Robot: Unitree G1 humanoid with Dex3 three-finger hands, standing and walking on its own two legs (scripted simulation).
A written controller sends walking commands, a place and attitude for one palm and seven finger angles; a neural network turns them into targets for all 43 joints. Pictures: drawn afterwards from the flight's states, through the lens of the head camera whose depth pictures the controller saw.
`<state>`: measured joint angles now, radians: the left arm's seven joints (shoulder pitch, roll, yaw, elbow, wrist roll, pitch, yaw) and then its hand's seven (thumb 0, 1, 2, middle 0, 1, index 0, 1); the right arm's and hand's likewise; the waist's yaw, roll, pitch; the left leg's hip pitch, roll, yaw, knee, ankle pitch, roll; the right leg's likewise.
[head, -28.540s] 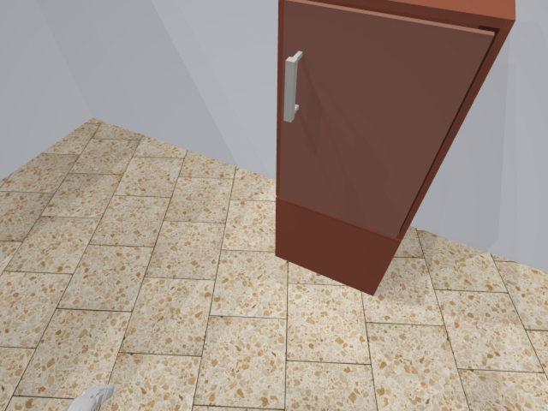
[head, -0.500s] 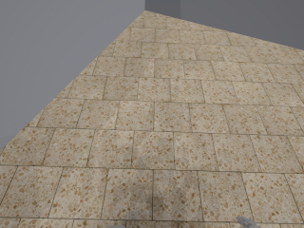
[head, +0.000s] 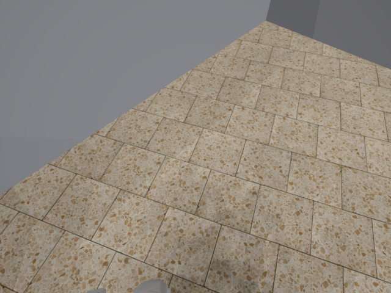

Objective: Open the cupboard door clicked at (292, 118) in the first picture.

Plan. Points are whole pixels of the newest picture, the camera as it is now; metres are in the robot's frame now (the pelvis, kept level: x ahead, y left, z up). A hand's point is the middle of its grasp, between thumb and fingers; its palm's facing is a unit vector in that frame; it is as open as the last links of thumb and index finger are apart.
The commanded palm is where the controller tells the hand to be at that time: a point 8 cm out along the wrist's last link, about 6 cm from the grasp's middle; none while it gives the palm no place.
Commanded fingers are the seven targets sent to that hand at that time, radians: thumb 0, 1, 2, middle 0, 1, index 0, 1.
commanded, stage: turn to face it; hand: left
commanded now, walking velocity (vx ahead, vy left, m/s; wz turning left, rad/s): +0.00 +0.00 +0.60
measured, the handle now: out of the picture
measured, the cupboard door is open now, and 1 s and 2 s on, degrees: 47 47 47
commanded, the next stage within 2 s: none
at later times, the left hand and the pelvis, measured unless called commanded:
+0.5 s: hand out of the picture +0.04 +0.19 -0.15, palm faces +0.32 -0.90 -0.30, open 7.4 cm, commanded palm none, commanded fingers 0.00 0.90 0.90 -0.20 -0.30 -0.20 -0.30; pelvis +0.01 -0.04 -0.01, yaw +19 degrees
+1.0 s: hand out of the picture -0.03 +0.20 -0.16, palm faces +0.59 -0.76 -0.26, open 7.4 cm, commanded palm none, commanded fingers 0.00 0.90 0.90 -0.20 -0.30 -0.20 -0.30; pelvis +0.01 -0.04 +0.00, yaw +35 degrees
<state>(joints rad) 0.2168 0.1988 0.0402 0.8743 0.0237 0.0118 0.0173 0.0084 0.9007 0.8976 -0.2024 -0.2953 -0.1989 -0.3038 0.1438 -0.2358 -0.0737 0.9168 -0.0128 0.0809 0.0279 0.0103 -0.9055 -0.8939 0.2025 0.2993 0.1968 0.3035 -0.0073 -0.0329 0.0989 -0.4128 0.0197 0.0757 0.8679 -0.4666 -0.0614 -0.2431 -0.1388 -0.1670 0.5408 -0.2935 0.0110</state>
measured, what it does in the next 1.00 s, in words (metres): steps on the spot, turning left: left foot, then right foot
